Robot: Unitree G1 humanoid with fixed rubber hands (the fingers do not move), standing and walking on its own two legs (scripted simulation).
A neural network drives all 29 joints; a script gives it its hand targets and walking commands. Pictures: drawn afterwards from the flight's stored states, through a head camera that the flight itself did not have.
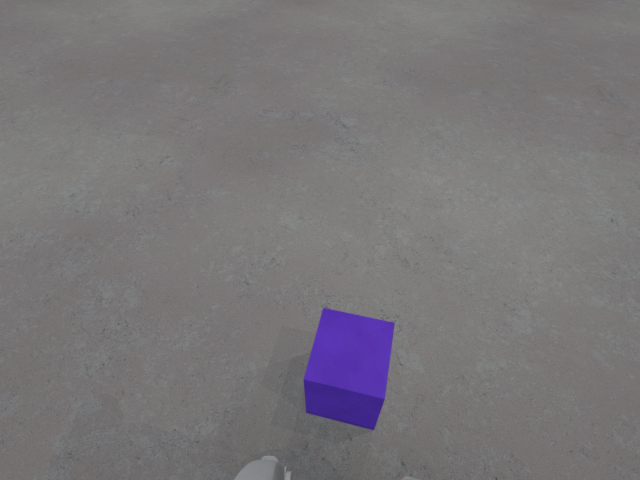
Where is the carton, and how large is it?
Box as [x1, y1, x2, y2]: [304, 308, 394, 429]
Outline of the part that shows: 323,308 304,376 306,412 373,429 384,399 394,323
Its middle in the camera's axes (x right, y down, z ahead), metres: +0.09 +0.36 +1.09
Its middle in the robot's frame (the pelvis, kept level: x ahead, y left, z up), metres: +0.52 -0.06 -0.59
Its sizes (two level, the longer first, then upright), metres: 0.210 0.200 0.250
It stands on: the floor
